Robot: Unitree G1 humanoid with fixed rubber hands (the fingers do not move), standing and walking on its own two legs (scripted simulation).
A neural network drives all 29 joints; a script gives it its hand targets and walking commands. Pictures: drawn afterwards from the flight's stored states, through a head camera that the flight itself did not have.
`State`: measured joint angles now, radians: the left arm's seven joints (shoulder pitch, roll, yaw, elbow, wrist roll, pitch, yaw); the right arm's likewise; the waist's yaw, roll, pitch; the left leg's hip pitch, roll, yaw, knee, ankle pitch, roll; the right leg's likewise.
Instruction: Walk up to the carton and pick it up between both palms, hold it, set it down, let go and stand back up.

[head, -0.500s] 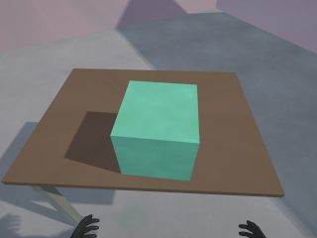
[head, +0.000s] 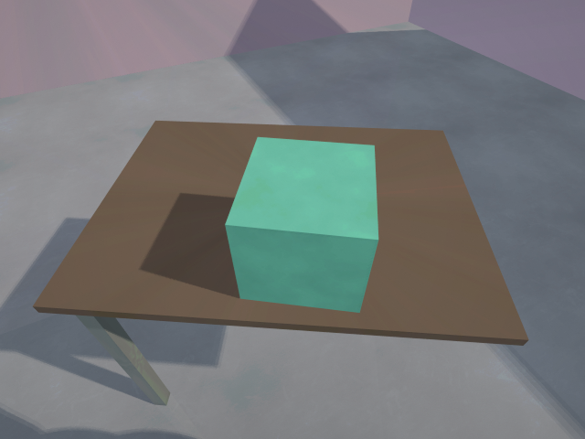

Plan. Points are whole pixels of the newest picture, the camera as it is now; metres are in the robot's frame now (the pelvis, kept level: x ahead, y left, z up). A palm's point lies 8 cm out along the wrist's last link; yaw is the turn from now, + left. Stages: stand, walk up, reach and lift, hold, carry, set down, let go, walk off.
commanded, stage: stand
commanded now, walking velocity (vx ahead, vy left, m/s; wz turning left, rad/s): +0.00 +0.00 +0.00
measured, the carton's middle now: (307, 222) +0.49 +0.00 +0.00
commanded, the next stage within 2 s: none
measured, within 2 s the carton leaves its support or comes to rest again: neither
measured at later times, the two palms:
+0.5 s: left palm out of the picture -0.04 +0.25 -0.13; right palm out of the picture -0.01 -0.25 -0.14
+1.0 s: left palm out of the picture -0.05 +0.25 -0.14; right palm out of the picture -0.01 -0.25 -0.14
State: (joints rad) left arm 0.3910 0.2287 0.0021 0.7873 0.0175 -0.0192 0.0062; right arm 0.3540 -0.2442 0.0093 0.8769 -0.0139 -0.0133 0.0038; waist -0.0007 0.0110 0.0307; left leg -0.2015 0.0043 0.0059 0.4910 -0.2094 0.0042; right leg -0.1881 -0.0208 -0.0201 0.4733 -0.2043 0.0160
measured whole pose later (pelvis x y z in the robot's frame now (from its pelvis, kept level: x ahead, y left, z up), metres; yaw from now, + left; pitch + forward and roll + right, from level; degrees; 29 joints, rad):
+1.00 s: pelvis -0.03 +0.00 -0.01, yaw +4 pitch -4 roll -1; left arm 0.39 0.21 0.01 0.93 0.01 -0.01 0.02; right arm 0.36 -0.23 0.00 0.95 -0.01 -0.01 -0.02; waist 0.00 0.02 0.06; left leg -0.31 -0.03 -0.06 0.54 -0.13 0.01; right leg -0.27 -0.01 0.00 0.52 -0.16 0.02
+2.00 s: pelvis -0.01 -0.01 -0.01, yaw +1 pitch -1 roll +0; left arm 0.51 0.16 0.06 0.99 0.05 -0.01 0.04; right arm 0.39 -0.20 -0.05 0.92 -0.05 0.02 -0.02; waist 0.03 0.03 -0.02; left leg -0.47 -0.01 -0.01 0.87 -0.43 -0.03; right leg -0.07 0.03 -0.04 0.48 -0.40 -0.05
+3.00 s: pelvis +0.20 +0.00 -0.01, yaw +0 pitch -2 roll -2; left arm 0.33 0.19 0.00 0.95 0.03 -0.02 0.02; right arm 0.29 -0.26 0.00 0.93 -0.02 0.02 0.00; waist 0.04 0.04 0.11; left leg -0.38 0.06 -0.01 0.71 -0.36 -0.04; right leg -0.22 0.00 -0.10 0.53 -0.27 -0.02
